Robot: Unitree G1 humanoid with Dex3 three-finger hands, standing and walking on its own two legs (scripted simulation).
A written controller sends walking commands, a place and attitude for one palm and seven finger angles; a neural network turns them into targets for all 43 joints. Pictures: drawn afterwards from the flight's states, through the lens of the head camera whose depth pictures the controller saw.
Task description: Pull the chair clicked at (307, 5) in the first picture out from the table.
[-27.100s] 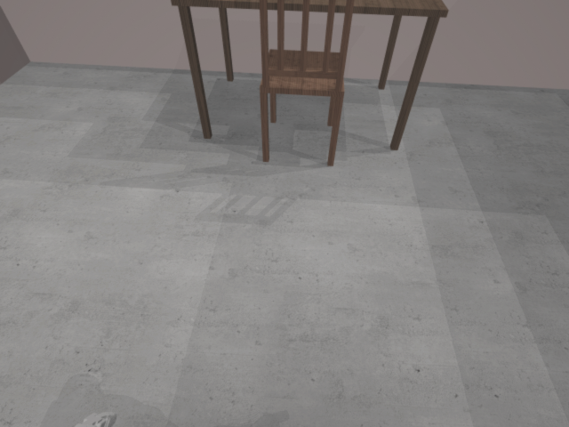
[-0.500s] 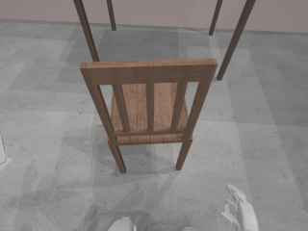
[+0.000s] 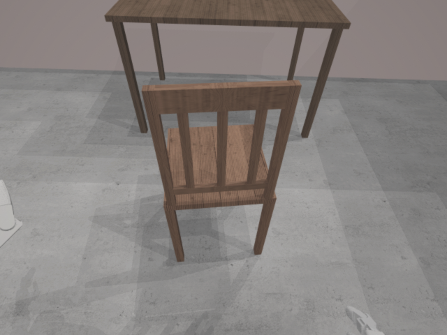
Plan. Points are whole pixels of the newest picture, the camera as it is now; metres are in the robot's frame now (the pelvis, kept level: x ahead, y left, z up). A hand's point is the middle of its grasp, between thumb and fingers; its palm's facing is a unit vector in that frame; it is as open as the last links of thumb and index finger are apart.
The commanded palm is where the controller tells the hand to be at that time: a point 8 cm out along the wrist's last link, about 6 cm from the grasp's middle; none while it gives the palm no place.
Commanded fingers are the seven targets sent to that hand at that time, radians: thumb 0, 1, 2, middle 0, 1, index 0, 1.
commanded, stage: stop stepping back and stand still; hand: left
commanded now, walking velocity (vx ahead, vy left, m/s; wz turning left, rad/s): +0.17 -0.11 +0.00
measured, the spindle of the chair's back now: (221, 151) +0.61 +0.01 -0.06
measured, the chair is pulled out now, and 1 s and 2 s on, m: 0.71 0.71 0.71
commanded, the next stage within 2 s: let the arm hang, fingers relaxed in 1.02 s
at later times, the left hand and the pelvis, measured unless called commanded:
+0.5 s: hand out of the picture +0.13 +0.30 +0.18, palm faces +0.32 -0.76 -0.57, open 7.4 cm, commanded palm +0.06 +0.34 +0.21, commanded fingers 0.00 0.90 0.90 -0.20 -0.30 -0.20 -0.30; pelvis -0.10 +0.05 -0.01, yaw -4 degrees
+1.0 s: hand out of the picture +0.07 +0.34 +0.19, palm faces +0.28 -0.75 -0.59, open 7.4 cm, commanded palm +0.02 +0.38 +0.21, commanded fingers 0.00 0.90 0.90 -0.20 -0.30 -0.20 -0.30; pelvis -0.15 +0.09 +0.02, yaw -6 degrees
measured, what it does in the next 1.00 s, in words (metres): walks backwards: right foot, then left foot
